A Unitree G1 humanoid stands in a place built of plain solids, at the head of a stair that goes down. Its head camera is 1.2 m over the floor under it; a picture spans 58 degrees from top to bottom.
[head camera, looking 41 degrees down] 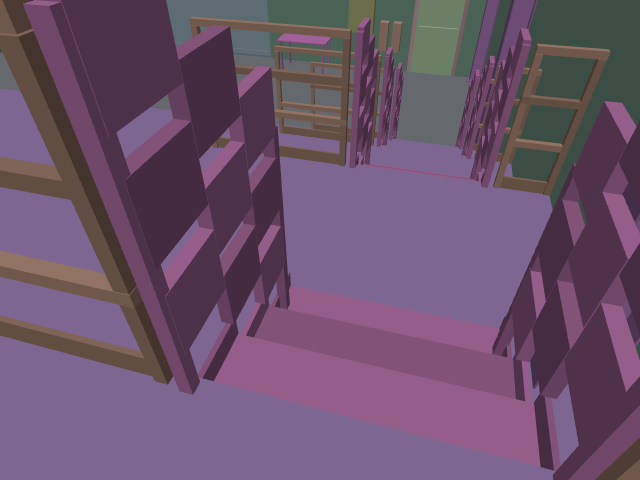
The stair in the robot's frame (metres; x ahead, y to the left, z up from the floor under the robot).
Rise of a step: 0.18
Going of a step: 0.30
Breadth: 1.12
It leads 15 degrees to the right of straight ahead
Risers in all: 4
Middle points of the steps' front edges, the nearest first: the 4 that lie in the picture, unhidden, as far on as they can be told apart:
0.60 -0.12 0.00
0.89 -0.20 -0.17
1.18 -0.28 -0.35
1.46 -0.36 -0.52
